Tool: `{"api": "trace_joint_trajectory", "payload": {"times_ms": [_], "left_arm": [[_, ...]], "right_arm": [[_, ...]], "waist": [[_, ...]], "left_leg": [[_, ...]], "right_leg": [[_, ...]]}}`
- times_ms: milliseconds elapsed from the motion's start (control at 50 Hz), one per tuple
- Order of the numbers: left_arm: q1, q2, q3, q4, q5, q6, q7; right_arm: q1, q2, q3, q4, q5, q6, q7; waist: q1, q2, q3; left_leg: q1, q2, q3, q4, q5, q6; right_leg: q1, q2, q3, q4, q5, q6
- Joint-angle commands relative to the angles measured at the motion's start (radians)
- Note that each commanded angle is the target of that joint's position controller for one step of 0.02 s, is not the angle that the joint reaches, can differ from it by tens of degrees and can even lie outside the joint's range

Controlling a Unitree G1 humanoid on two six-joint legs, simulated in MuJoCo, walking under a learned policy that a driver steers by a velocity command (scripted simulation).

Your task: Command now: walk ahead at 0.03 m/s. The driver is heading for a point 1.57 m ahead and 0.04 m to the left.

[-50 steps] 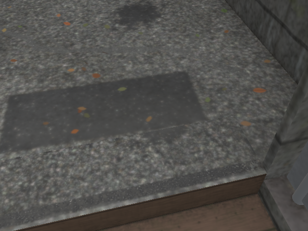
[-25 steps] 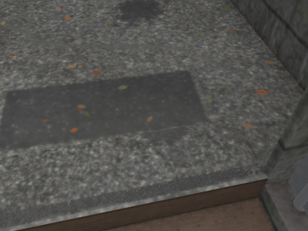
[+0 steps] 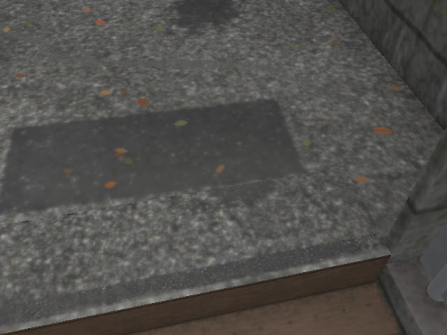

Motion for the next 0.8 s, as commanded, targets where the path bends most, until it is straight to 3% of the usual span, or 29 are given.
{"api": "trace_joint_trajectory", "payload": {"times_ms": [20, 180, 200, 800], "left_arm": [[0.088, 0.078, 0.014, -0.006, -0.001, -0.003, 0.003], [0.096, 0.075, 0.018, -0.001, -0.014, -0.004, 0.000], [0.099, 0.064, 0.014, 0.005, -0.017, -0.003, 0.000], [0.116, 0.064, 0.021, 0.022, -0.017, -0.008, 0.000]], "right_arm": [[0.106, -0.081, -0.015, -0.010, 0.000, -0.004, -0.003], [0.140, -0.075, -0.012, -0.010, 0.000, 0.001, -0.001], [0.137, -0.070, -0.011, -0.014, -0.006, 0.001, 0.004], [0.152, -0.068, -0.017, -0.028, -0.001, 0.004, 0.004]], "waist": [[0.000, 0.004, 0.070], [-0.005, 0.002, 0.067], [-0.006, -0.001, 0.070], [-0.007, -0.002, 0.086]], "left_leg": [[-0.015, 0.093, -0.084, -0.059, 0.187, 0.018], [0.006, 0.092, -0.084, -0.056, 0.239, 0.021], [0.007, 0.091, -0.085, -0.052, 0.253, 0.023], [0.013, 0.090, -0.094, -0.063, 0.227, 0.026]], "right_leg": [[-0.041, -0.034, 0.026, -0.054, 0.072, -0.033], [-0.040, -0.036, 0.023, -0.042, 0.113, -0.034], [-0.040, -0.037, 0.021, -0.031, 0.125, -0.036], [-0.057, -0.044, 0.022, -0.032, 0.094, -0.027]]}}
Keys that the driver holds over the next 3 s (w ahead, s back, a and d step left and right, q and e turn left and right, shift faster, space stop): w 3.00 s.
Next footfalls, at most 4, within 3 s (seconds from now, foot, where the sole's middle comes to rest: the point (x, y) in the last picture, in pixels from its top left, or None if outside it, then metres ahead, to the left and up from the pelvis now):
none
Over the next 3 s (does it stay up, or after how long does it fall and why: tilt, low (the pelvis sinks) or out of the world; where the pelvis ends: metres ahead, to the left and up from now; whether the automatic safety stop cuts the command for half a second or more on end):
stays up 0.00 0.00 0.00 its command is cut before an obstacle from the start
